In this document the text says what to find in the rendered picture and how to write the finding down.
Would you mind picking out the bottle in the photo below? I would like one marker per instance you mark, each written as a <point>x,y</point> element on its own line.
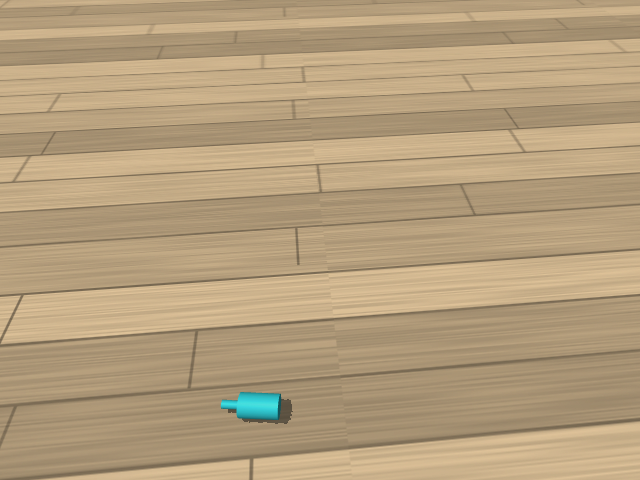
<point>251,405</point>

